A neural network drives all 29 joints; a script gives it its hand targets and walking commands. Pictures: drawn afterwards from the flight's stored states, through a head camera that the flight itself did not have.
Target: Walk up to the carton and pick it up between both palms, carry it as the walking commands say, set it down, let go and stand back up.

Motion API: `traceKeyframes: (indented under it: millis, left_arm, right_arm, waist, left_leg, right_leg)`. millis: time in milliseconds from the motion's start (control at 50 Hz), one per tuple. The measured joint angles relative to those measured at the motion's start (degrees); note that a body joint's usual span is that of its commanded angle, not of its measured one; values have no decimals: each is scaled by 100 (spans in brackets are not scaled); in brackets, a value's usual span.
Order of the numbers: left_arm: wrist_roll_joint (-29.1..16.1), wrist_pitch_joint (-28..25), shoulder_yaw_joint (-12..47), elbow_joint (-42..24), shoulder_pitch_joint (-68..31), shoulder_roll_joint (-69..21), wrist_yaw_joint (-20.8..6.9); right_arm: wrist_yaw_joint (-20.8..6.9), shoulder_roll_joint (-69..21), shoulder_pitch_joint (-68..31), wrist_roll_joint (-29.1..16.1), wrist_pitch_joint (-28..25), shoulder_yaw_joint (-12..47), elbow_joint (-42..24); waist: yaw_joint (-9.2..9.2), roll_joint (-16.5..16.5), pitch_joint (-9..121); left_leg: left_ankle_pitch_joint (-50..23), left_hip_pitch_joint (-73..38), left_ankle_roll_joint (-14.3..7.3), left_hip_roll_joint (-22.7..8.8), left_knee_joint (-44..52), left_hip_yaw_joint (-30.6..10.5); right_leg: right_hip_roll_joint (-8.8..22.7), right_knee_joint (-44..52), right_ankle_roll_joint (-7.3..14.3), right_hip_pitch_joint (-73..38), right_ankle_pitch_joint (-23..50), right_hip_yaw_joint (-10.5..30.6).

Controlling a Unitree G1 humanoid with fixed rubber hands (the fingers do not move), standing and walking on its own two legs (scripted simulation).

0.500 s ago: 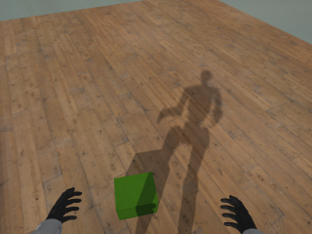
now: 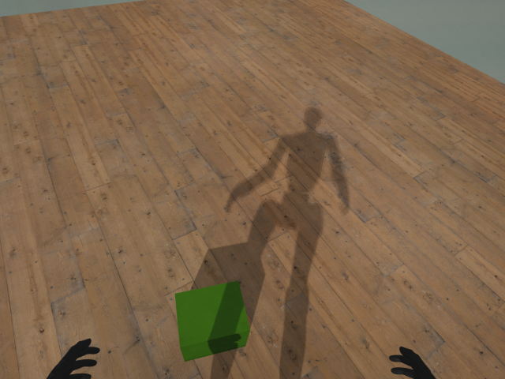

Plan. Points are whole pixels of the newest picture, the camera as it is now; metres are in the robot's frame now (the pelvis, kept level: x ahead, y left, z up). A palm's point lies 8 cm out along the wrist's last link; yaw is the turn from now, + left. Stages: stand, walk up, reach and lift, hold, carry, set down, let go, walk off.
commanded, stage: stand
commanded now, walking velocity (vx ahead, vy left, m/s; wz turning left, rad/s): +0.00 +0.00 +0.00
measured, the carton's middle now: (211, 321) +0.41 +0.08 -0.67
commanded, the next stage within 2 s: none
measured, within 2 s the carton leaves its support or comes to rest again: neither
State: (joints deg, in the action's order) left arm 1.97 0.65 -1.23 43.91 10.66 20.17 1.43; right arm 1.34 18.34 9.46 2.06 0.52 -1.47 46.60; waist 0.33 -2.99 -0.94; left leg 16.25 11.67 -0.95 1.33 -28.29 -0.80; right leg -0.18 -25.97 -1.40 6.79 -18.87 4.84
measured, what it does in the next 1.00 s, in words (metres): stands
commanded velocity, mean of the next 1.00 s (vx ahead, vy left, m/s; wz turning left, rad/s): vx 0.00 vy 0.00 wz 0.00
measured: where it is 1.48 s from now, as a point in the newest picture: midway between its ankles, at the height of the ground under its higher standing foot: outside the picture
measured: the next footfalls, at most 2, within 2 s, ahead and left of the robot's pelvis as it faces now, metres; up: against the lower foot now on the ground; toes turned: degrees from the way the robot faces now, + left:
none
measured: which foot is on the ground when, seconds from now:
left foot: down 0.00-1.00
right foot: down 0.00-1.00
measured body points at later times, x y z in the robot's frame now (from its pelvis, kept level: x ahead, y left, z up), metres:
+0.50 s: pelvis -0.01 +0.00 +0.01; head -0.01 +0.02 +0.45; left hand +0.10 +0.30 -0.11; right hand +0.10 -0.31 -0.10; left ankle -0.01 +0.11 -0.74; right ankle -0.05 -0.14 -0.74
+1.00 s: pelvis -0.02 +0.00 +0.01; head -0.03 +0.01 +0.46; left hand +0.07 +0.31 -0.12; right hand +0.08 -0.32 -0.10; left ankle -0.01 +0.11 -0.74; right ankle -0.05 -0.14 -0.74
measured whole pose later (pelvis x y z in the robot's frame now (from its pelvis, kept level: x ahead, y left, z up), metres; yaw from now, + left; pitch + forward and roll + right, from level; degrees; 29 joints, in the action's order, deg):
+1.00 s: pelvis -0.02 +0.00 +0.01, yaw +0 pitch -2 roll +0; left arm 1.4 -0.4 -0.4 55.9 9.2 22.2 1.0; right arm 0.5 21.3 6.7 1.1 -0.2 -0.5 58.8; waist 0.1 -1.5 -1.8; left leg 11.1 8.4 -0.5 0.7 -21.9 -1.0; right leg -0.1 -19.9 -1.2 3.7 -13.8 4.2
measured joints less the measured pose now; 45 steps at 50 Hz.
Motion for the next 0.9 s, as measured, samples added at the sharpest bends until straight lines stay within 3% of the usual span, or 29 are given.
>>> traceKeyframes:
  millis: [900]
  left_arm:
    - [-51, -103, 85, 1119, -105, 193, -40]
  right_arm:
    - [-77, 285, -248, -91, -64, 88, 1160]
  waist:
    - [-21, 139, -76]
  left_leg:
    - [-489, -328, 42, -58, 609, -11]
  right_leg:
    - [4, 577, 17, -305, 480, -51]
